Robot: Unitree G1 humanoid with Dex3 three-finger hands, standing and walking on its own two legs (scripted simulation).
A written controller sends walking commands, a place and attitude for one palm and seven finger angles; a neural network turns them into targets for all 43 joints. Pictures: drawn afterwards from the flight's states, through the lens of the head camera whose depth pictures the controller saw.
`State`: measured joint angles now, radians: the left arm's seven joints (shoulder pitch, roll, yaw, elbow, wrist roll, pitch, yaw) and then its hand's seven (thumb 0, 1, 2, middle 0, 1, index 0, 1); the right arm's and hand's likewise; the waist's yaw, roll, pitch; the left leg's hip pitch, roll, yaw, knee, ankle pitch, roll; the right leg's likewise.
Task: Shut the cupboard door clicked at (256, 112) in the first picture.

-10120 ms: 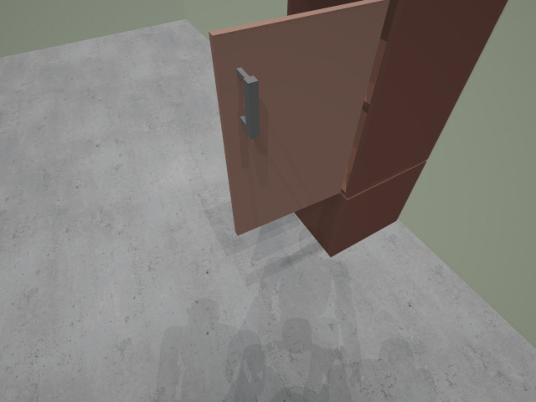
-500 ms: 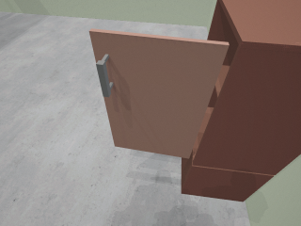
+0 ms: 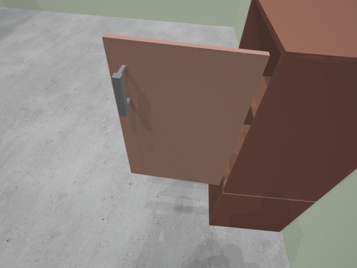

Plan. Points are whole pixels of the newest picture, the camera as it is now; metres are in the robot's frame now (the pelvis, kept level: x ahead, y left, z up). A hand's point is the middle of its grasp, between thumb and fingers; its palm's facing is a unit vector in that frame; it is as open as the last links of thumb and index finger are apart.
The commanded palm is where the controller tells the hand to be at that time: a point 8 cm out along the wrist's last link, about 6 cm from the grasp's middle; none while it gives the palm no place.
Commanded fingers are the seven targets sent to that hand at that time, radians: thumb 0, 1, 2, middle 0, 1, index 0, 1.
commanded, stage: look again from close up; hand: left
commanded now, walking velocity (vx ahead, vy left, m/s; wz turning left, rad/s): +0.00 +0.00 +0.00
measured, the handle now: (123, 91) +0.51 +0.19 +0.12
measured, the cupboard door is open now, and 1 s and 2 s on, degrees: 87 87 87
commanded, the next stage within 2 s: come to a stop and stand still in 0.42 s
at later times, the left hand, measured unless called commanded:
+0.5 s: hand out of the picture +0.00 +0.14 -0.18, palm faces +0.03 -0.99 -0.16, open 7.4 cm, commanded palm none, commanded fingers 0.00 0.90 0.90 -0.20 -0.30 -0.20 -0.30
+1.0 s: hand out of the picture +0.01 +0.15 -0.18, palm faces +0.04 -0.98 -0.21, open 7.4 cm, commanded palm none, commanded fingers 0.00 0.90 0.90 -0.20 -0.30 -0.20 -0.30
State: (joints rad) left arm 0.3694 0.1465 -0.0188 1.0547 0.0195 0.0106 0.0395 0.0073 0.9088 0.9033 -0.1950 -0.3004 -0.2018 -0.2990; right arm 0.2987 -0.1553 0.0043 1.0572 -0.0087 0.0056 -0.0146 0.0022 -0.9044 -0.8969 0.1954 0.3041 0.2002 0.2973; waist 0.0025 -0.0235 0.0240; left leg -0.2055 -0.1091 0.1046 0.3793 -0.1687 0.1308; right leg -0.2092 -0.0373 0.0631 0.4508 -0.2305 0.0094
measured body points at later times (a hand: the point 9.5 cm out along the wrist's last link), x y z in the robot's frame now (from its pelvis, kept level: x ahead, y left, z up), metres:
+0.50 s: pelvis +0.02 -0.02 +0.00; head +0.02 -0.01 +0.45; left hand +0.00 +0.19 -0.16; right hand +0.02 -0.24 -0.15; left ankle +0.03 +0.02 -0.74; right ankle +0.01 -0.16 -0.74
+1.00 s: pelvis +0.01 -0.03 +0.00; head +0.00 -0.02 +0.45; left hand +0.01 +0.20 -0.16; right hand +0.05 -0.26 -0.16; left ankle +0.03 +0.02 -0.74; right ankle +0.01 -0.16 -0.74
